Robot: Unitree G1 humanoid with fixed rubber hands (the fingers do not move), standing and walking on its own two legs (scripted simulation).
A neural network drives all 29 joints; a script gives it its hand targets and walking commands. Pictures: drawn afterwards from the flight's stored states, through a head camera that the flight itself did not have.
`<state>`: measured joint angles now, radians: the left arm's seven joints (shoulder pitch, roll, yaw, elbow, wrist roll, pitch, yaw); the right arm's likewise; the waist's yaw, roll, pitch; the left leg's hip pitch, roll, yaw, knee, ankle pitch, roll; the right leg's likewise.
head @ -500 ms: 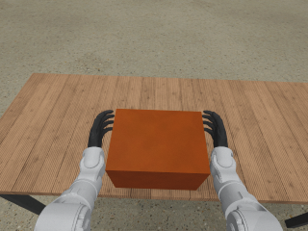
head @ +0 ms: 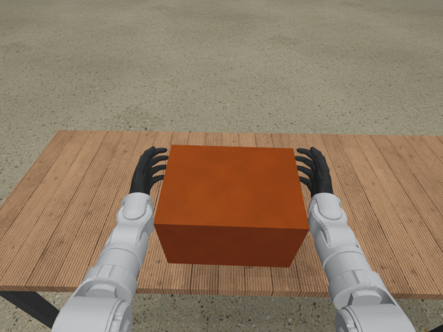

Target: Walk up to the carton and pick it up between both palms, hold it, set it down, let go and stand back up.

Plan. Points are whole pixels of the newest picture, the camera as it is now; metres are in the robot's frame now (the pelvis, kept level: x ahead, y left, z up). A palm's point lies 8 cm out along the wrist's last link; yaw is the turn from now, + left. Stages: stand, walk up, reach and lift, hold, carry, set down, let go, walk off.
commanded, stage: reach and lift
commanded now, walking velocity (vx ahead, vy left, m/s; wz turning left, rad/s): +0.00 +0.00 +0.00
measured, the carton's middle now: (230, 206) +0.35 -0.03 +0.03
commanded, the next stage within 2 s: hold in 1.52 s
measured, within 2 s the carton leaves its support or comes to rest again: neither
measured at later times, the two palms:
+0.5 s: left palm (124, 171) +0.35 +0.16 +0.15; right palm (320, 174) +0.33 -0.18 +0.14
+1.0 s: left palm (116, 158) +0.35 +0.16 +0.18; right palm (318, 158) +0.35 -0.18 +0.17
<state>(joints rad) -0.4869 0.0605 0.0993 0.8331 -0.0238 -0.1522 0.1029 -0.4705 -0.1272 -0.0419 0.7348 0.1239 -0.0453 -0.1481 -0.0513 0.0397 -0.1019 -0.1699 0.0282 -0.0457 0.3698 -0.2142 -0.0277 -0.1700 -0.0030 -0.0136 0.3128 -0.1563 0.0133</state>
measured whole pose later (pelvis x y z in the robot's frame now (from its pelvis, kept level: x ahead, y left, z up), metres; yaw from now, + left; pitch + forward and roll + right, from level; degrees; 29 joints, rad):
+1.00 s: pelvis -0.01 +0.00 +0.00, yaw +1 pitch -4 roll -1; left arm -0.51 0.01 0.26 0.24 0.22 0.45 -0.03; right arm -0.58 -0.10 -0.09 0.53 0.11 0.24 -0.13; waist -0.06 -0.02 -0.05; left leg -0.05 0.02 -0.05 0.30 -0.17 -0.02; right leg -0.05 -0.01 -0.02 0.25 -0.12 0.01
